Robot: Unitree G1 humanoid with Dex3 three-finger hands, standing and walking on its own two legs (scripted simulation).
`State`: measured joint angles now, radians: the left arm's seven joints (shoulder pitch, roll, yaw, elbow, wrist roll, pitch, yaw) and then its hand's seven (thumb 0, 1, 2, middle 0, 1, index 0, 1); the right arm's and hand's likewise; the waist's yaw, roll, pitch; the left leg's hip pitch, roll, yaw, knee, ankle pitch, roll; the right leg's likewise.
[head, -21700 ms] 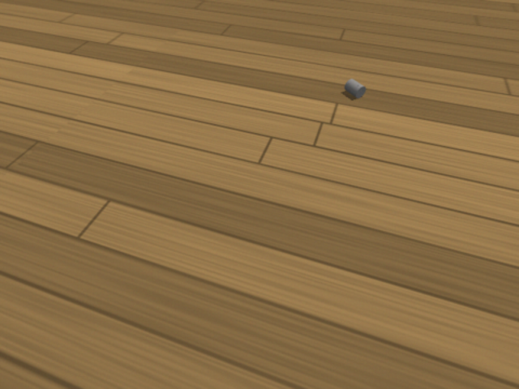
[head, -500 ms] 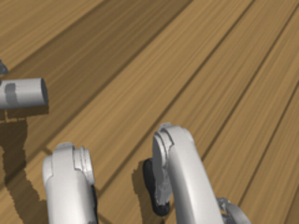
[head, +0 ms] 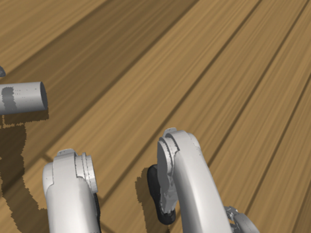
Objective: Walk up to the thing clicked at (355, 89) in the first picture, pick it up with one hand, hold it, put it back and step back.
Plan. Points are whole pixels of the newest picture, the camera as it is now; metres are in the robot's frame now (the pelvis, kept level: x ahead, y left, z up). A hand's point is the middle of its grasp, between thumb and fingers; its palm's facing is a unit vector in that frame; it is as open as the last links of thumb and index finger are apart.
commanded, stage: rise first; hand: left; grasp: from above
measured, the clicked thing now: (21, 97) +0.49 +0.30 -0.28
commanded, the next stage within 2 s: approach in 0.30 s
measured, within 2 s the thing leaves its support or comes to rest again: neither
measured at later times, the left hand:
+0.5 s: hand out of the picture +0.45 +0.34 -0.16, palm faces -0.47 -0.03 -0.88, open 14.1 cm
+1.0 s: hand (13, 87) +0.49 +0.28 -0.16, palm faces -0.45 -0.03 -0.89, open 13.7 cm
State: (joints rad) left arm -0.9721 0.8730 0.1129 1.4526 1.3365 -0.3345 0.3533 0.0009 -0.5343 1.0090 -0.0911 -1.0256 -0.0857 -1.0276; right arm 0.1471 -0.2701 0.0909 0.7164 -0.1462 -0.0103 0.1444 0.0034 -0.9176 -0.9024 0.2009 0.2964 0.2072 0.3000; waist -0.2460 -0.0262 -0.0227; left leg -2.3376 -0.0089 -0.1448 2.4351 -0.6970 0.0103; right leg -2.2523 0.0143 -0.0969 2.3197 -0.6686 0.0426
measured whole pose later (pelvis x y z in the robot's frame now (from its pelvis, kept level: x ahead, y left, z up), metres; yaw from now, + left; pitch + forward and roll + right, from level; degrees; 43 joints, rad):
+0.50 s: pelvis +0.00 +0.00 +0.00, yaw +0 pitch +33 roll -10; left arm -0.97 0.87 0.10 1.43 1.33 -0.33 0.33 0.00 -0.54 1.02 -0.10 -1.03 -0.09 -1.04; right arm 0.16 -0.27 0.09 0.71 -0.14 -0.01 0.14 0.00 -0.92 -0.90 0.20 0.30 0.21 0.30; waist -0.25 -0.02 -0.02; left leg -2.33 -0.01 -0.14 2.43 -0.68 0.01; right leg -2.25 0.01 -0.10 2.31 -0.66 0.04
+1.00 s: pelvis +0.00 -0.01 +0.00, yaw +0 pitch +34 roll -9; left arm -1.05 0.83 0.10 1.52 1.31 -0.19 0.39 0.00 -0.48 0.99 -0.14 -1.01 -0.14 -1.01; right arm 0.21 -0.28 0.15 0.68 -0.13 -0.02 0.12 0.00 -0.91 -0.90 0.20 0.30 0.21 0.30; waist -0.34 0.00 -0.01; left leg -2.34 0.01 -0.14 2.41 -0.68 0.00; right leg -2.27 0.03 -0.09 2.30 -0.64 0.04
